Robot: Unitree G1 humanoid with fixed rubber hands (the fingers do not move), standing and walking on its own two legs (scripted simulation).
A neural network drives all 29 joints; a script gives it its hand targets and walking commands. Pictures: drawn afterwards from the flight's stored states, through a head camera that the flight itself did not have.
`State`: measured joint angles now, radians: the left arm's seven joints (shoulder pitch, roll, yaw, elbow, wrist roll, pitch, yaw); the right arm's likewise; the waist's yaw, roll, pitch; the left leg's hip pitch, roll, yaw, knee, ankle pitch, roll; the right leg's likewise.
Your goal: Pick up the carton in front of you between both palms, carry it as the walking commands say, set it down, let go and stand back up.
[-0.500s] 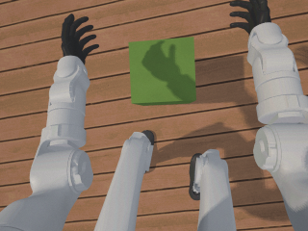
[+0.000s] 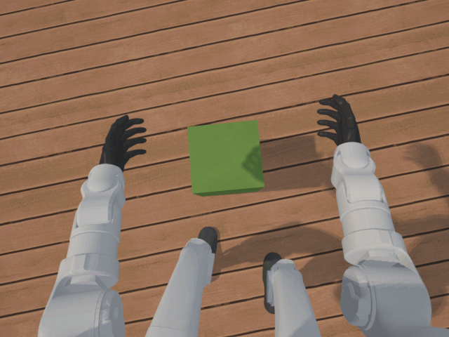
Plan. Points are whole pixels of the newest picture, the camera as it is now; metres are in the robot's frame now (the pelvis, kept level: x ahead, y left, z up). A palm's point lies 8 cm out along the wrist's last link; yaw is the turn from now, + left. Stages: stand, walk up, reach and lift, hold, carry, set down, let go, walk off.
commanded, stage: let go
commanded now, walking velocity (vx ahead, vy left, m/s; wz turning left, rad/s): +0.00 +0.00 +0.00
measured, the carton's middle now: (226, 162) +0.45 +0.09 -0.55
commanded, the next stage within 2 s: stand in 1.12 s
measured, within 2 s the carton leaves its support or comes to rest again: neither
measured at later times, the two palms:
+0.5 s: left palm (63, 251) +0.22 +0.24 +0.02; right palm (419, 233) +0.31 -0.20 +0.00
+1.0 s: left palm (69, 250) +0.23 +0.23 +0.03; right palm out of the picture +0.25 -0.24 +0.03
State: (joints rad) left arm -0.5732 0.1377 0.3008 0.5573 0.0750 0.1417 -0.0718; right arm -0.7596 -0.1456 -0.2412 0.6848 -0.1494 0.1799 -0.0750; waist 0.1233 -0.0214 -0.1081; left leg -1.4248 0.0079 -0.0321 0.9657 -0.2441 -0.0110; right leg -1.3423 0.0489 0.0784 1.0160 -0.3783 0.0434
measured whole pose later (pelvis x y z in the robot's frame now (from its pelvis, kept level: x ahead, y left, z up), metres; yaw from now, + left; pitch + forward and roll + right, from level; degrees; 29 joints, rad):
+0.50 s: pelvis +0.07 +0.00 +0.09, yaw +3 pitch +12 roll +0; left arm 0.18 0.19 0.02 0.39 -0.03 0.01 -0.07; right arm 0.01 -0.16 -0.11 0.54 -0.06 -0.01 -0.02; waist 0.08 0.03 0.00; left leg -0.53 -0.02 -0.04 0.54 -0.22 -0.01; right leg -0.43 0.00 0.07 0.55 -0.34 0.03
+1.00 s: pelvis +0.08 -0.02 +0.10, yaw +3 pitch -3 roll +1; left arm 0.22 0.23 0.04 0.39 0.03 0.18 -0.04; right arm 0.23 -0.20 -0.03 0.46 0.01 0.08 0.03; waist 0.00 -0.03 0.07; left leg -0.17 -0.01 -0.06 0.46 -0.24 -0.03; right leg -0.07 0.01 0.05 0.47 -0.35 0.00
